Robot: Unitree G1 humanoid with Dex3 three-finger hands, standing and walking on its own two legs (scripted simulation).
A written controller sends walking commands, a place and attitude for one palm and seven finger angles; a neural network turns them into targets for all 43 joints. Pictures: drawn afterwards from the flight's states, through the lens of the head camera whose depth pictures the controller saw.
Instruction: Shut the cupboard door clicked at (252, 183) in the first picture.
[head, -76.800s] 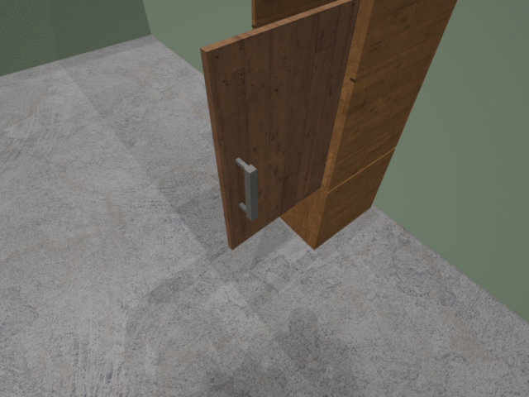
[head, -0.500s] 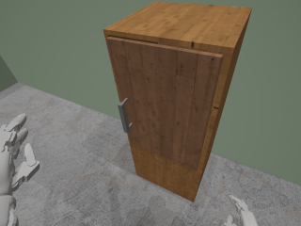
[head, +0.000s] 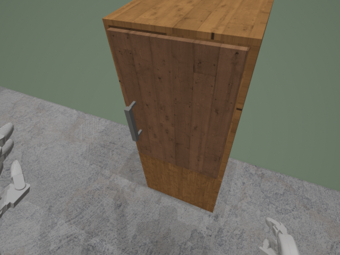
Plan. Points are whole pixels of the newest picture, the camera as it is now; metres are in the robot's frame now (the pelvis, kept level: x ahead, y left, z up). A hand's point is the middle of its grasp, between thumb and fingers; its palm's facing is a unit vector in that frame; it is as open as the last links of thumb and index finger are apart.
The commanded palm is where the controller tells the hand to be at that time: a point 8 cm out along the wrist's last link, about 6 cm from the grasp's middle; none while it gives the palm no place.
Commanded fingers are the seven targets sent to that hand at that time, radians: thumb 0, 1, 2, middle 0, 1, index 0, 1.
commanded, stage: step back with the hand held close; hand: left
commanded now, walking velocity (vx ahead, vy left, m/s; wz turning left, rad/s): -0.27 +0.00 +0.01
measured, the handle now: (134, 121) +0.60 +0.19 -0.09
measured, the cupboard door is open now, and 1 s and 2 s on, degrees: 0 0 0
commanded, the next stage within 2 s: stop stepping back and stand still in 1.06 s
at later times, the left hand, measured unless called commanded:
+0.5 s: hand out of the picture +0.11 +0.28 +0.16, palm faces +0.50 -0.76 -0.43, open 7.5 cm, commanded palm +0.06 +0.31 +0.18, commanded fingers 0.00 0.90 0.90 -0.20 -0.30 -0.20 -0.30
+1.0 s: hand out of the picture +0.02 +0.28 +0.17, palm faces +0.56 -0.72 -0.40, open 7.5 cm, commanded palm -0.04 +0.32 +0.18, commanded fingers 0.00 0.90 0.90 -0.20 -0.30 -0.20 -0.30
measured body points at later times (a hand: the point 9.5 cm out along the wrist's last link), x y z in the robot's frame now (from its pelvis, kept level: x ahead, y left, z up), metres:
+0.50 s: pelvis -0.08 +0.01 -0.01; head -0.09 +0.02 +0.44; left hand +0.08 +0.32 +0.18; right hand +0.08 -0.24 -0.09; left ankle -0.01 +0.11 -0.74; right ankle -0.01 -0.13 -0.74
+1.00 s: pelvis -0.15 +0.00 -0.03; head -0.14 +0.02 +0.42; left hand -0.01 +0.32 +0.19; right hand +0.04 -0.23 -0.11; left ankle -0.02 +0.11 -0.72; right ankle -0.01 -0.12 -0.74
